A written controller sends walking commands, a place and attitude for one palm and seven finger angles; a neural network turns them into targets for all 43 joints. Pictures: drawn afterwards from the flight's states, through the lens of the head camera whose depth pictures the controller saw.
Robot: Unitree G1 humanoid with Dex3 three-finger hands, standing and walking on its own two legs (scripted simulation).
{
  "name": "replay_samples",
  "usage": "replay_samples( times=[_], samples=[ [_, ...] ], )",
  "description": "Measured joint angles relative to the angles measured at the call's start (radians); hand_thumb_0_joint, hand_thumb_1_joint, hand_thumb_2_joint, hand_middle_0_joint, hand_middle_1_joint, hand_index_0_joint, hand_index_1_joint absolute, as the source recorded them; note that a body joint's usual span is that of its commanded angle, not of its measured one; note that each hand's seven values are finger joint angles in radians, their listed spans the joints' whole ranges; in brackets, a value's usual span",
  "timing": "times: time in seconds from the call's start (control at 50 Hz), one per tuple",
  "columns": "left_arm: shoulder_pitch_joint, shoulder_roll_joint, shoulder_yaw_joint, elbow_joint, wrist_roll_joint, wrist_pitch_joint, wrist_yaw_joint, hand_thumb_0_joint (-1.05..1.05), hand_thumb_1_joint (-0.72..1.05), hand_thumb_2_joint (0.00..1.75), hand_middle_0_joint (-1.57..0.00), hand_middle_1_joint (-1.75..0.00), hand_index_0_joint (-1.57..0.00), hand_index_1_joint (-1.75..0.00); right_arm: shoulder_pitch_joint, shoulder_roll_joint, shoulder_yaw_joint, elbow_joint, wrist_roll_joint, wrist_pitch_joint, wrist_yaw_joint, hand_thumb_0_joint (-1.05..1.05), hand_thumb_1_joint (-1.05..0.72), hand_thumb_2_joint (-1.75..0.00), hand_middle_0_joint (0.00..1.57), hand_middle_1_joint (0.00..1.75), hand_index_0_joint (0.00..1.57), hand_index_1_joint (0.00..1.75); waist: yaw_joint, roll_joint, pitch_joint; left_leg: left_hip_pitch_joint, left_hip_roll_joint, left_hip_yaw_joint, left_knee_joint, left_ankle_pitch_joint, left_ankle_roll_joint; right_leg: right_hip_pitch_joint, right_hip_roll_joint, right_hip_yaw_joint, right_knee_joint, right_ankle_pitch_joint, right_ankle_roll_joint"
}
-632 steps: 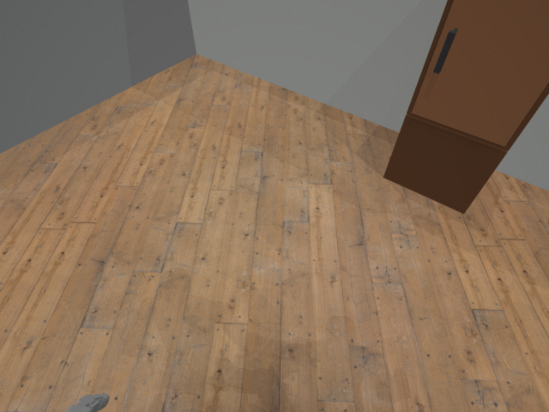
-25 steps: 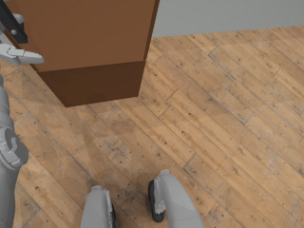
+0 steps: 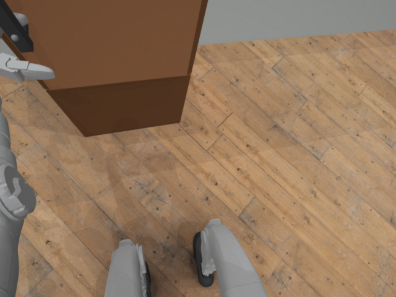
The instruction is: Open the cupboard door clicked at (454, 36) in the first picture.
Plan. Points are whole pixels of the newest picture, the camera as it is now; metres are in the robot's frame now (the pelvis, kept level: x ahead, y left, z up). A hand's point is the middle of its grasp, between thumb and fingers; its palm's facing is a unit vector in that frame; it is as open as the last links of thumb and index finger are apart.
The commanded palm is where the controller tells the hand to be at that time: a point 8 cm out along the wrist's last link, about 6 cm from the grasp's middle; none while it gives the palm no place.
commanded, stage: close the thumb around the handle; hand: left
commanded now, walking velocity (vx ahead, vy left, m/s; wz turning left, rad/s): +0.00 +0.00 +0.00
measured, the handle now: (3, 5) +0.62 +0.25 +0.06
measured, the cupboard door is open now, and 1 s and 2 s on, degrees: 0 0 43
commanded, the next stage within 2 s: pull the door open along its arc in 0.80 s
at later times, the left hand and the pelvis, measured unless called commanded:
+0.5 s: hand (16, 39) +0.56 +0.23 +0.06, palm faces +0.09 -1.00 -0.03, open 9.5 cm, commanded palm +0.54 +0.26 +0.05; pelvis +0.00 +0.00 +0.00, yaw +0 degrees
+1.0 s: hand (22, 37) +0.56 +0.22 +0.06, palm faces +0.10 -0.99 -0.04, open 5.8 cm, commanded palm +0.52 +0.25 +0.05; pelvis +0.00 +0.00 +0.00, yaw +0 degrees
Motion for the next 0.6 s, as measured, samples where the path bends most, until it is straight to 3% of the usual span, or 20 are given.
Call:
replay_samples(
  times=[0.16, 0.26, 0.6],
  samples=[
    [0.004, -0.012, -0.010, 0.013, 0.006, -0.006, 0.016, -0.01, -0.50, 0.30, -0.30, -1.20, -0.30, -1.20, 0.002, 0.000, -0.001, 0.002, -0.004, -0.006, 0.000, 0.00, -0.90, -0.90, 0.20, 0.30, 0.20, 0.30, -0.002, 0.001, -0.007, 0.010, -0.003, -0.002, -0.006, 0.001, 0.002, 0.013, -0.002, -0.001, -0.009, 0.001, 0.003],
    [0.003, -0.022, -0.016, 0.014, 0.008, -0.015, 0.022, -0.01, -0.40, 0.35, -0.30, -1.21, -0.31, -1.21, 0.001, 0.001, -0.002, 0.002, -0.005, -0.005, 0.002, 0.00, -0.90, -0.90, 0.20, 0.30, 0.20, 0.30, -0.002, 0.001, -0.009, 0.014, -0.004, -0.001, -0.006, 0.000, 0.003, 0.018, -0.003, -0.001, -0.009, 0.000, 0.004],
    [0.024, -0.037, -0.015, 0.012, 0.002, -0.025, 0.037, 0.00, 0.42, 0.70, -0.33, -1.28, -0.35, -1.29, -0.003, 0.004, -0.005, 0.004, -0.005, -0.004, 0.002, 0.00, -0.90, -0.90, 0.20, 0.30, 0.20, 0.30, 0.005, 0.004, -0.008, 0.030, -0.005, 0.004, -0.013, 0.000, 0.003, 0.028, -0.003, 0.005, -0.011, 0.000, 0.004]
  ],
)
